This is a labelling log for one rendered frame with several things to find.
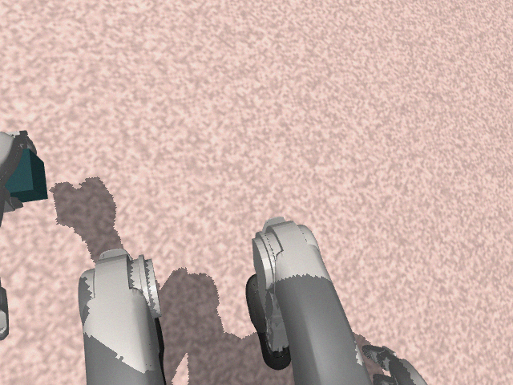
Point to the left robot hand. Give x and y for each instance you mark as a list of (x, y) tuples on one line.
[(11, 146)]

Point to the right robot hand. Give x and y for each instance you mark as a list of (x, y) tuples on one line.
[(401, 371)]

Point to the right robot foot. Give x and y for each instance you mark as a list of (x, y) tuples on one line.
[(276, 360)]

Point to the cube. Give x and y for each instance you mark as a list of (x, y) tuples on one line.
[(28, 182)]

